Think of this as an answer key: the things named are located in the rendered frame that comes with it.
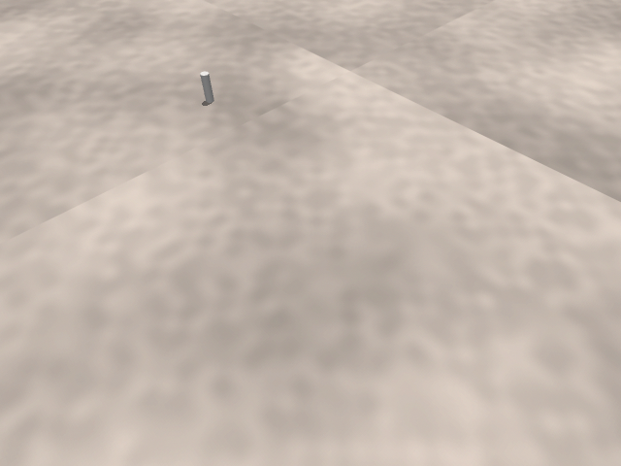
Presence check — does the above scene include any can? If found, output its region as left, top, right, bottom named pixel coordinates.
left=200, top=72, right=214, bottom=103

